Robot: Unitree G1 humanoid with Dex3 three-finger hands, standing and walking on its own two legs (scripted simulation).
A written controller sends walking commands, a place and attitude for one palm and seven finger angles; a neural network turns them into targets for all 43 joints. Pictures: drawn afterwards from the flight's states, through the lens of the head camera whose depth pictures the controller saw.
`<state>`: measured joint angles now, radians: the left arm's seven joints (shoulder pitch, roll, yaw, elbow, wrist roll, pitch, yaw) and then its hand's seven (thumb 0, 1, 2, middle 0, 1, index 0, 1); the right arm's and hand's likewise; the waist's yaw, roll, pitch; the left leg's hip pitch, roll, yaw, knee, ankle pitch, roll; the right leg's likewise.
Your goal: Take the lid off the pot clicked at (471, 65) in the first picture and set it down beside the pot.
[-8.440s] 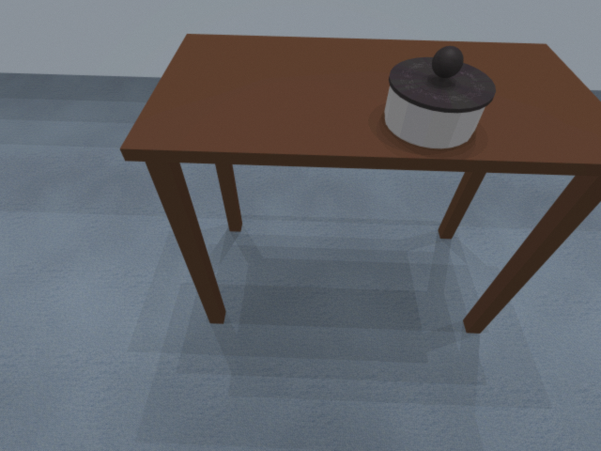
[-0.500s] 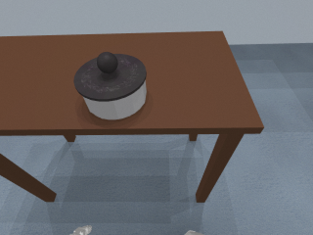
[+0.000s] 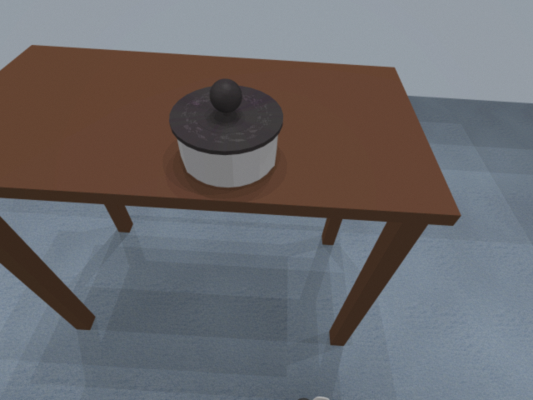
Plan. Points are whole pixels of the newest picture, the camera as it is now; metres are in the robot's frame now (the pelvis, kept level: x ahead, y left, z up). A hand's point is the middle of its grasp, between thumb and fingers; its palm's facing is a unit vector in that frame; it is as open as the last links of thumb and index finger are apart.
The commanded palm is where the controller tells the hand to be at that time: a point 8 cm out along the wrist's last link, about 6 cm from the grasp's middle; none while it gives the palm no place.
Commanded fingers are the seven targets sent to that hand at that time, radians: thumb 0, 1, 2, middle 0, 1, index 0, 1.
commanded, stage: come to a stop and stand still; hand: left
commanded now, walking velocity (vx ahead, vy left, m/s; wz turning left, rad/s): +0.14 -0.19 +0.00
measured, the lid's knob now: (225, 95) +0.54 +0.11 +0.18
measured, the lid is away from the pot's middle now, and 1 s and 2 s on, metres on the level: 0.00 0.00 0.00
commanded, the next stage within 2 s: look again from close up in 0.76 s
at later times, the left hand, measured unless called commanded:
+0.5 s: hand out of the picture +0.02 +0.16 -0.17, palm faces -0.02 -0.97 -0.23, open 7.3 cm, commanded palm none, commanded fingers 0.00 0.90 0.90 -0.20 -0.30 -0.20 -0.30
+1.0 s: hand out of the picture +0.02 +0.15 -0.16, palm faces +0.02 -0.97 -0.22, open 7.4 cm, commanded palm none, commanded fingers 0.00 0.90 0.90 -0.20 -0.30 -0.20 -0.30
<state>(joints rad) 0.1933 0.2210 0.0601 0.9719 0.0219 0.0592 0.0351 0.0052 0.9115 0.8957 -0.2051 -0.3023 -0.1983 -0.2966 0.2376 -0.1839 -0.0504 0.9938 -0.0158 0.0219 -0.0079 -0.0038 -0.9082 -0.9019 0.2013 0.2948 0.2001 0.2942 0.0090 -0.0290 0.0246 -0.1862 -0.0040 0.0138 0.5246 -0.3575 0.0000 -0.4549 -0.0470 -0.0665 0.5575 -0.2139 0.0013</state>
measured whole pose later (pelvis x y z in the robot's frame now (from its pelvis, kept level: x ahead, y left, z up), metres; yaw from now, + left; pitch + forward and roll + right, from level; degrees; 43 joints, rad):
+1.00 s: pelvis +0.01 -0.03 +0.01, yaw -1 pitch +0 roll +1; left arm 0.28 0.16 0.00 1.06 0.01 -0.02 0.04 0.01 0.91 0.90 -0.20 -0.30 -0.20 -0.30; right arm 0.26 -0.16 0.00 1.11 -0.01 -0.02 -0.03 0.00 -0.91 -0.90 0.20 0.30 0.20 0.29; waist 0.00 0.01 0.02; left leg -0.17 0.02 0.01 0.48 -0.31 -0.03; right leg -0.19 0.02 -0.05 0.52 -0.33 -0.05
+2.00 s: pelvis -0.02 -0.04 +0.01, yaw +0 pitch +0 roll +1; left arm 0.30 0.15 0.01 1.08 0.01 -0.02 0.03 0.01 0.91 0.90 -0.20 -0.30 -0.20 -0.30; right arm 0.28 -0.13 0.00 1.15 -0.01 -0.02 -0.03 0.00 -0.91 -0.90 0.20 0.30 0.20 0.29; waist 0.01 -0.01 0.03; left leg -0.19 0.02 0.00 0.44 -0.25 -0.04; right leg -0.21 0.02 -0.06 0.49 -0.28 -0.06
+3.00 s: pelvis +0.09 -0.06 +0.01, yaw +1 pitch +0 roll +4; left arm 0.31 0.14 0.05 0.99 0.02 -0.04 0.03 0.01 0.94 0.90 -0.20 -0.30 -0.20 -0.30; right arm 0.26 -0.18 -0.05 1.04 -0.01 0.00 -0.02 0.00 -0.91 -0.90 0.20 0.29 0.20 0.29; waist 0.02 -0.02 0.04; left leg -0.48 0.02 0.04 0.95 -0.37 -0.04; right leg -0.24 -0.03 -0.07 0.52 -0.29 -0.07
